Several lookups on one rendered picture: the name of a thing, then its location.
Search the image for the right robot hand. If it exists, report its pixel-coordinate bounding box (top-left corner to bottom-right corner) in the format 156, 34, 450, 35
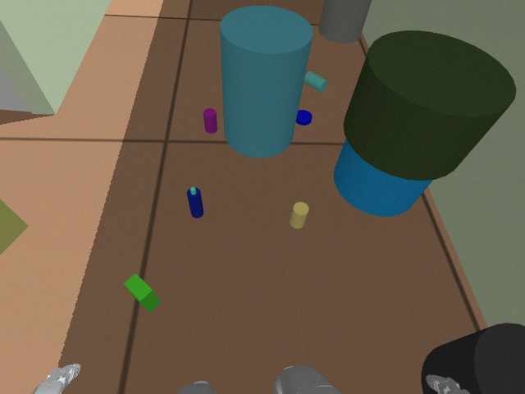
426, 375, 470, 394

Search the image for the left robot hand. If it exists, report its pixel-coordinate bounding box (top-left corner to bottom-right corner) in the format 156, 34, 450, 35
32, 364, 81, 394

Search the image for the potted plant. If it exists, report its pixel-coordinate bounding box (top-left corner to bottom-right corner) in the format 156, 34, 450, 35
334, 30, 516, 217

